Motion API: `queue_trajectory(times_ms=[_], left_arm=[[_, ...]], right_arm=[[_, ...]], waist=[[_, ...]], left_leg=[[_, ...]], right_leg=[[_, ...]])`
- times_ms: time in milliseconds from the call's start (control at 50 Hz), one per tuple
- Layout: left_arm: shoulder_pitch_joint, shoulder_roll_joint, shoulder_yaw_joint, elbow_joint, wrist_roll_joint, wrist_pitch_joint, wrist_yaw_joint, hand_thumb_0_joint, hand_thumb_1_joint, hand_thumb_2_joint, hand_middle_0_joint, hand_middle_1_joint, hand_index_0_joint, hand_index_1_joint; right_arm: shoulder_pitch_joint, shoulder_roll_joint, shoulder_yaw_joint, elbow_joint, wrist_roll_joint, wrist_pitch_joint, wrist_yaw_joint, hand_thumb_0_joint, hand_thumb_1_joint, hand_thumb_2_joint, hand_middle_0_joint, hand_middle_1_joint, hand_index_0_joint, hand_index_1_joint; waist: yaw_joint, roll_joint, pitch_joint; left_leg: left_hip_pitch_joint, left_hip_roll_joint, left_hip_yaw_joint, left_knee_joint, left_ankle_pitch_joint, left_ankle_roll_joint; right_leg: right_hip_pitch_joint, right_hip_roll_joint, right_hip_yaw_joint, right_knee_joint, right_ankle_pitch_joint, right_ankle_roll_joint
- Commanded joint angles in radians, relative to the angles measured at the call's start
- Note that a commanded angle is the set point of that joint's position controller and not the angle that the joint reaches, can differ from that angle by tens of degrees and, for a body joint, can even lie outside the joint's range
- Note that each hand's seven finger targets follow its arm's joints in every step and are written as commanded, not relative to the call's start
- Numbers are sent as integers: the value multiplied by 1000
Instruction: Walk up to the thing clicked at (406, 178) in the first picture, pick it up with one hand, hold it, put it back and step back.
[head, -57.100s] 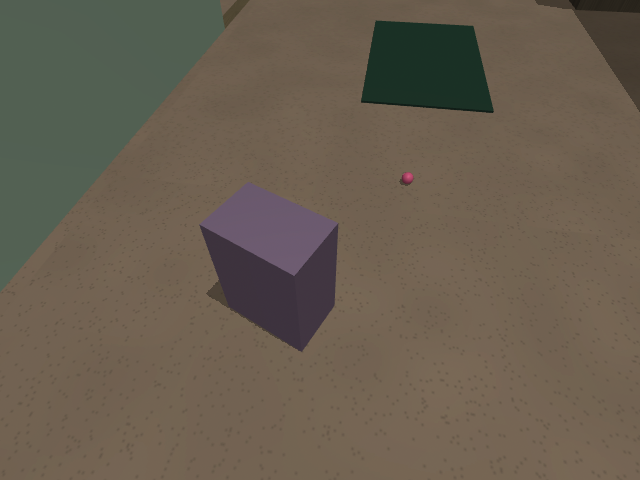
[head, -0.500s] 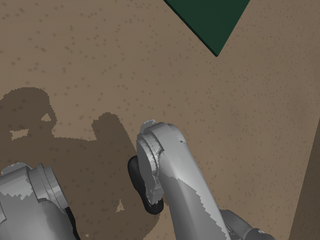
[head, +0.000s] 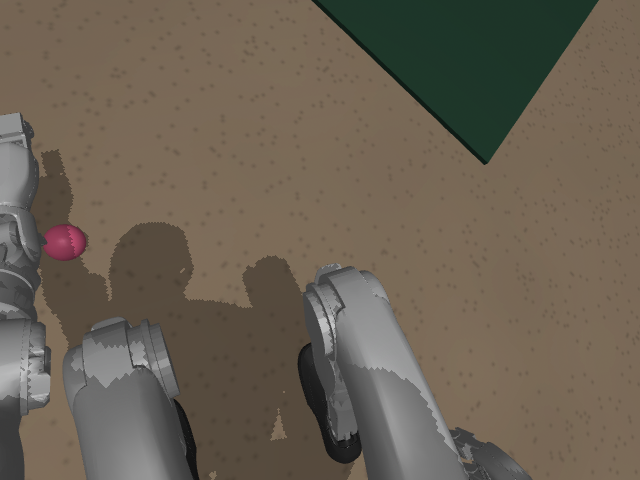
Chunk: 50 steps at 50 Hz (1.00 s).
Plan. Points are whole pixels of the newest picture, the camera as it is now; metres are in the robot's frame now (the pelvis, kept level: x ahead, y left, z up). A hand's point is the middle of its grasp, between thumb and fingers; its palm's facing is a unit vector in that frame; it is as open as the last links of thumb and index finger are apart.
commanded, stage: withdraw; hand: left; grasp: from above
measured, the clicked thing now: (64, 242) +0.44 +0.28 -0.29
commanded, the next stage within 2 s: home in 0.52 s
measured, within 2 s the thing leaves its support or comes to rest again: neither
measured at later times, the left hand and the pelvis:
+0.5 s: hand (31, 245) +0.41 +0.28 -0.16, palm faces -0.47 -0.07 -0.88, open 14.1 cm; pelvis -0.02 -0.01 +0.01, yaw +6 degrees
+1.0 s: hand out of the picture +0.40 +0.30 -0.05, palm faces -0.35 -0.38 -0.86, open 10.9 cm; pelvis +0.00 +0.00 +0.08, yaw +7 degrees
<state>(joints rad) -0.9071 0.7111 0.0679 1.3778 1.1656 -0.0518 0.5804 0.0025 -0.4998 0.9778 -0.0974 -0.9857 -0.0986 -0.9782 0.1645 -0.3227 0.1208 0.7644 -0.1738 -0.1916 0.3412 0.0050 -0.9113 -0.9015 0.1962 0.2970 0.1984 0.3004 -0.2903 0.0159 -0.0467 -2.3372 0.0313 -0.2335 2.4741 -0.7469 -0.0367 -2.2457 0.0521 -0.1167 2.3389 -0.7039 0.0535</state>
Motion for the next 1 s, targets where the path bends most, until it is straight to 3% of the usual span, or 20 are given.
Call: queue_trajectory(times_ms=[0, 100, 160, 200, 260, 340, 400, 480, 520, 580, 620, 640, 660, 680, 740, 840, 900, 920, 940, 980], left_arm=[[-214, 98, -54, -128, -65, 94, -92, 0, -529, 1006, -73, -990, -66, -996], [-290, -22, -156, -162, -141, 67, -279, 0, -555, 1038, -76, -1009, -60, -1026], [-316, -43, -189, -170, -124, 20, -358, 0, -554, 1043, -75, -1026, -61, -1042], [-340, -12, -175, -156, -99, -18, -363, 0, -543, 1039, -73, -1027, -62, -1040], [-399, 36, -161, -148, -40, -79, -328, 0, -533, 1033, -74, -1020, -65, -1031], [-464, 175, -78, -87, 63, -140, -221, 0, -521, 1020, -72, -1013, -68, -1017], [-494, 158, -68, 35, 120, -150, -123, 0, -520, 1010, -68, -1005, -67, -1006], [-556, 210, -36, 124, 144, -124, -26, 0, -524, 1005, -66, -1008, -68, -1006], [-598, 269, 10, 49, 135, -105, 3, 0, -527, 1004, -68, -1006, -69, -1004], [-549, 270, 30, -46, 100, -73, 0, 0, -530, 996, -69, -1000, -72, -997], [-518, 241, 18, -25, 81, -51, -26, 0, -370, 909, -229, -840, -222, -837], [-522, 287, 44, -100, 57, -43, -41, 0, -290, 957, -259, -760, -230, -757], [-484, 297, 53, -111, 37, -31, -61, 0, -370, 925, -179, -840, -150, -837], [-440, 269, 47, -109, 15, -18, -85, 0, -290, 935, -253, -760, -226, -757], [-357, 206, 28, -141, -58, 9, -161, 0, -137, 872, -233, -603, -210, -624], [-156, 135, 35, -361, -214, 39, -309, 0, 263, 863, -213, -452, -201, -462], [44, 33, 7, -496, -324, 68, -400, 0, 503, 853, -200, -358, -195, -362], [4, 73, 35, -663, -368, 63, -422, 0, 583, 865, -200, -340, -196, -344], [60, 77, 61, -681, -398, 74, -444, 0, 663, 886, -201, -321, -199, -323], [186, -22, 17, -751, -473, 87, -485, 0, 823, 900, -200, -299, -200, -300]], right_arm=[[179, -255, -137, -33, 59, 67, -18, 0, -901, -903, 200, 300, 200, 300], [172, -240, -165, -59, 78, 116, -72, 0, -905, -906, 200, 300, 200, 300], [166, -230, -165, -75, 83, 134, -123, 0, -902, -904, 200, 300, 200, 300], [162, -223, -159, -86, 81, 142, -157, 0, -899, -903, 200, 300, 200, 300], [146, -214, -133, -91, 72, 148, -202, 0, -895, -901, 200, 300, 200, 300], [129, -194, -105, -91, 54, 150, -227, 0, -892, -897, 200, 300, 200, 300], [143, -198, -91, -76, 30, 137, -234, 0, -892, -896, 200, 300, 200, 300], [170, -215, -86, -63, 5, 113, -231, 0, -893, -896, 200, 300, 200, 300], [187, -226, -86, -63, -5, 102, -226, 0, -895, -897, 200, 300, 200, 300], [173, -235, -104, -77, -5, 96, -214, 0, -898, -898, 200, 300, 200, 300], [185, -222, -101, -60, -5, 91, -199, 0, -881, -894, 200, 300, 199, 300], [193, -235, -114, -70, 7, 95, -199, 0, -881, -894, 200, 300, 199, 300], [209, -238, -123, -79, 16, 98, -196, 0, -891, -893, 200, 299, 200, 299], [225, -238, -135, -77, 20, 101, -192, 0, -882, -895, 200, 300, 199, 300], [268, -220, -147, -45, 39, 119, -185, 0, -885, -896, 200, 300, 199, 300], [279, -206, -189, -84, 97, 162, -185, 0, -892, -898, 200, 300, 200, 300], [253, -199, -196, -129, 123, 189, -198, 0, -896, -899, 200, 300, 200, 300], [234, -188, -202, -147, 133, 195, -208, 0, -897, -899, 200, 300, 200, 300], [220, -192, -210, -163, 137, 200, -217, 0, -898, -900, 200, 300, 200, 300], [176, -172, -210, -184, 147, 202, -230, 0, -900, -900, 200, 300, 200, 300]], waist=[[23, 281, -678], [-12, 108, -567], [-15, 32, -520], [12, 20, -508], [10, 35, -493], [30, 155, -575], [-8, 213, -570], [-29, 288, -594], [-11, 365, -678], [4, 457, -796], [-3, 450, -766], [19, 447, -840], [28, 438, -882], [36, 421, -888], [54, 354, -872], [123, 276, -914], [124, 126, -785], [150, 144, -840], [159, 105, -829], [164, 69, -768]], left_leg=[[453, -5, 172, -318, 309, 63], [397, -24, 149, -388, 143, 73], [383, -37, 160, -391, 87, 70], [376, -47, 164, -388, 66, 66], [380, -55, 176, -370, 64, 68], [424, -52, 188, -349, 96, 60], [463, -49, 188, -343, 120, 56], [500, -36, 185, -329, 136, 51], [555, -35, 188, -334, 161, 46], [645, -32, 195, -329, 221, 37], [612, -31, 196, -321, 214, 40], [642, -30, 197, -325, 249, 44], [658, -31, 194, -335, 275, 45], [667, -30, 198, -340, 300, 46], [637, -33, 205, -362, 345, 53], [677, -38, 209, -450, 385, 58], [632, -41, 207, -505, 352, 70], [653, -39, 211, -523, 363, 75], [659, -40, 208, -534, 348, 75], [673, -37, 198, -583, 309, 73]], right_leg=[[448, 50, -55, -283, 374, -77], [433, 32, -24, -363, 160, -87], [434, 25, -6, -401, 77, -93], [423, 15, 11, -409, 31, -102], [388, 7, 8, -405, 32, -104], [360, 5, 18, -331, 67, -98], [308, 0, -1, -302, 107, -98], [284, 1, -14, -279, 131, -99], [293, -6, -26, -263, 164, -99], [298, -16, -41, -221, 229, -101], [288, -12, -48, -216, 229, -101], [324, -12, -47, -234, 262, -96], [358, -14, -48, -234, 284, -97], [377, -14, -46, -244, 307, -93], [448, -7, -38, -284, 346, -87], [563, -10, -13, -358, 370, -90], [625, -10, 0, -455, 357, -87], [676, -9, 12, -475, 373, -83], [690, -11, 17, -499, 356, -87], [691, -14, 22, -540, 315, -88]])
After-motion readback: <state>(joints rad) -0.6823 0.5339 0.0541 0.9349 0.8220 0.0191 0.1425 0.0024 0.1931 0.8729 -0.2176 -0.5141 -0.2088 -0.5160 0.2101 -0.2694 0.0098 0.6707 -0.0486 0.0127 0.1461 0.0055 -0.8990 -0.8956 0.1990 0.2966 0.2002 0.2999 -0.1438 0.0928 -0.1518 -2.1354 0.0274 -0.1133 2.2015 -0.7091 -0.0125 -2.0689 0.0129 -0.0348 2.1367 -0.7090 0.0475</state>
